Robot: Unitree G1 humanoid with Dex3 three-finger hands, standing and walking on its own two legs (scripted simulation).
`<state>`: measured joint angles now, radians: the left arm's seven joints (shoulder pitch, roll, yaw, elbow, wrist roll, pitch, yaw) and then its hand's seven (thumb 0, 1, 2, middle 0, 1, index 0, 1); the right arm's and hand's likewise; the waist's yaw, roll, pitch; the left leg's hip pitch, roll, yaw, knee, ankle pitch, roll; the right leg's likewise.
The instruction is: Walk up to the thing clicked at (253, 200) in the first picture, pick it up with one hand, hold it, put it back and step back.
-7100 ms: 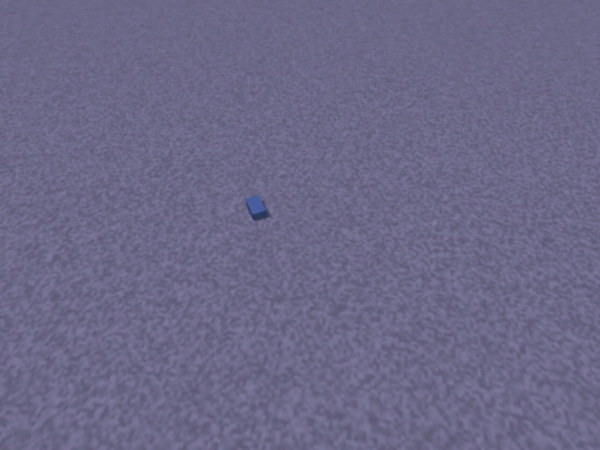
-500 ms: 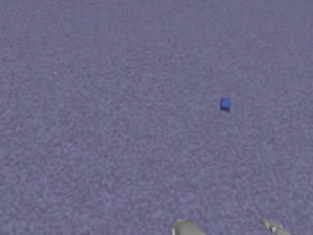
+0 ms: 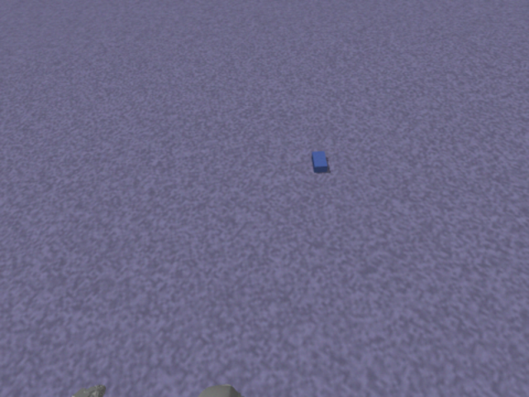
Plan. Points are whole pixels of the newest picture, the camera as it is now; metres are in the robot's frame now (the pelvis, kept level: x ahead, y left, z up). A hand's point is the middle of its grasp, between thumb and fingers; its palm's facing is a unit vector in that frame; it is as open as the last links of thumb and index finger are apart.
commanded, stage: walk up
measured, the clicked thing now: (319, 161) +1.28 -0.22 -0.74
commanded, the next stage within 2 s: stand in 1.04 s
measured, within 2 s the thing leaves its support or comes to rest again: neither
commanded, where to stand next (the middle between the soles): +0.05 +0.03 m, yaw -11 degrees
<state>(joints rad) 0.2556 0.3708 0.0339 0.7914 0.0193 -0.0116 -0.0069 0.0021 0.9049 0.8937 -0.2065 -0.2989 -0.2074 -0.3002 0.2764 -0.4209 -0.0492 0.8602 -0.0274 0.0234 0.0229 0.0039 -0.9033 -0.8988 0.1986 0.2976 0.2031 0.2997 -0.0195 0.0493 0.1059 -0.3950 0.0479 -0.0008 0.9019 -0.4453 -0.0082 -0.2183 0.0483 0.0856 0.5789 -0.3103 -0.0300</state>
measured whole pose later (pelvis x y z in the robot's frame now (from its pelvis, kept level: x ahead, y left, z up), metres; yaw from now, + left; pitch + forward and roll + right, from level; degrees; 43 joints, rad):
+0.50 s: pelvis +0.01 +0.00 -0.01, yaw -9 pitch -3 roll +0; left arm 0.25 0.39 0.03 0.89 0.02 -0.02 0.00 0.00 0.91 0.89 -0.21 -0.30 -0.21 -0.30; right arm 0.16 -0.42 -0.04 0.86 -0.01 0.04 0.01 0.00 -0.90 -0.90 0.20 0.30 0.20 0.30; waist 0.01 0.04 0.12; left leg -0.35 0.06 -0.01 0.86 -0.52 0.01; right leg -0.29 0.04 0.03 0.69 -0.35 -0.02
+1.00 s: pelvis +0.01 +0.01 +0.01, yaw -12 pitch -3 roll +1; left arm 0.09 0.35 0.00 1.08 0.00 -0.02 0.00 0.00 0.91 0.89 -0.21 -0.30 -0.21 -0.30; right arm 0.10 -0.37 -0.01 1.08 -0.01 0.00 0.02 0.00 -0.90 -0.90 0.20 0.30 0.20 0.30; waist -0.01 0.02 0.07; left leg -0.13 0.04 0.05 0.42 -0.23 -0.03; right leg -0.19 0.02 0.10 0.47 -0.22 0.01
